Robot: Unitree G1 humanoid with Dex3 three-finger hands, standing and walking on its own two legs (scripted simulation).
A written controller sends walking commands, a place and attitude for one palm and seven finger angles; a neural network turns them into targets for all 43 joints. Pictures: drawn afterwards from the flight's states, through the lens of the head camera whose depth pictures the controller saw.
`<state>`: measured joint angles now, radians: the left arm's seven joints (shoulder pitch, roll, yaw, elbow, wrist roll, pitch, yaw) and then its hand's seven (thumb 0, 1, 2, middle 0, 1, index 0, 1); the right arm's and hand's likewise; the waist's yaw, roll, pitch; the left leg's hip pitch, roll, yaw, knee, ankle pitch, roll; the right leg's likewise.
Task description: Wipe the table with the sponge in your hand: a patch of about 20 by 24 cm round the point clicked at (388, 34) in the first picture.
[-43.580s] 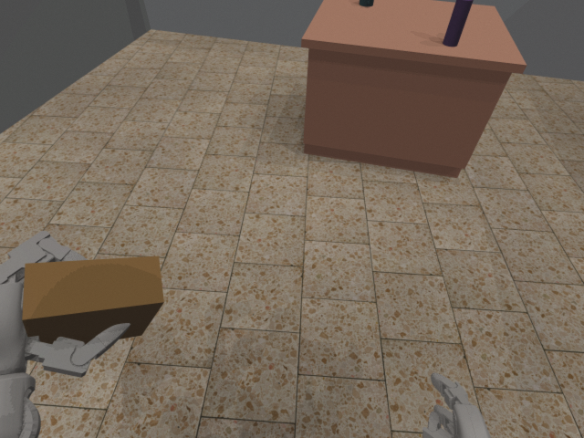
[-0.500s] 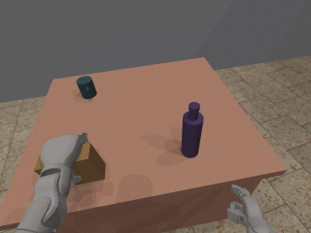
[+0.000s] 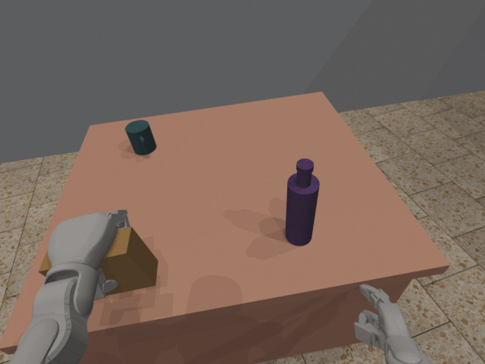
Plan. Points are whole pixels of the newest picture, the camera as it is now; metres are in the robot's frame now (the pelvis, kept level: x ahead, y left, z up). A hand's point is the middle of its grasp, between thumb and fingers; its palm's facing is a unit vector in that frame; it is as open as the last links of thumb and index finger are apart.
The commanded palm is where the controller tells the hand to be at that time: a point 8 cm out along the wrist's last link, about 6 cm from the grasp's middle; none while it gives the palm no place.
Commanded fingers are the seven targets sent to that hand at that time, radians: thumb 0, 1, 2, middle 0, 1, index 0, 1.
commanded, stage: bring the sponge back beside the body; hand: left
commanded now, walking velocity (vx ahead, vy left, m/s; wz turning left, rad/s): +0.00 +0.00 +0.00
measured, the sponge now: (109, 270) +0.22 +0.28 +0.05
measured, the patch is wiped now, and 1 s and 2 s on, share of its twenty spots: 1.00 1.00 1.00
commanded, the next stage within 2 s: step back with the hand held close in 0.88 s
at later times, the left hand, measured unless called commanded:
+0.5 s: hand (77, 271) +0.19 +0.29 +0.10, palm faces +0.04 -0.08 -1.00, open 9.0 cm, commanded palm +0.15 +0.28 +0.17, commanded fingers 0.00 0.10 1.30 -1.20 -1.60 -1.20 -1.60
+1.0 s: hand (72, 276) +0.18 +0.29 +0.10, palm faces +0.04 -0.10 -0.99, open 9.0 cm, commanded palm +0.15 +0.28 +0.17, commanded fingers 0.00 0.10 1.30 -1.20 -1.60 -1.20 -1.60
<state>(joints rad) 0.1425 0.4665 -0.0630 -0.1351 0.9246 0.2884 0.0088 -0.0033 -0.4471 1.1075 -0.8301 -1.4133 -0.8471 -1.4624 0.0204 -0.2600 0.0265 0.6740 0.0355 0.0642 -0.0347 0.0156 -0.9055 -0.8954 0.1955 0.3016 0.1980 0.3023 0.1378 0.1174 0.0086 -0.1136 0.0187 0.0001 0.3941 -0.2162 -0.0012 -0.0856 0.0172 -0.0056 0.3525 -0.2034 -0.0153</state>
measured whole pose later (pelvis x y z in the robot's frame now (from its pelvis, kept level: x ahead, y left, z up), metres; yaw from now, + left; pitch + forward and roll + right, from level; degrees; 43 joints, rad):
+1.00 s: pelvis -0.01 +0.00 +0.00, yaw +0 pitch -5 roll -1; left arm 0.30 0.53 0.02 -0.33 0.87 0.28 -0.03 0.00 -0.45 1.10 -0.83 -1.41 -0.85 -1.46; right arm 0.03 -0.25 0.04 0.65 0.03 0.06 -0.03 0.02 -0.90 -0.90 0.20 0.30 0.19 0.30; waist 0.15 0.12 0.02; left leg -0.11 0.02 0.00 0.41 -0.21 0.00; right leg -0.07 0.02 0.00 0.36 -0.19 -0.01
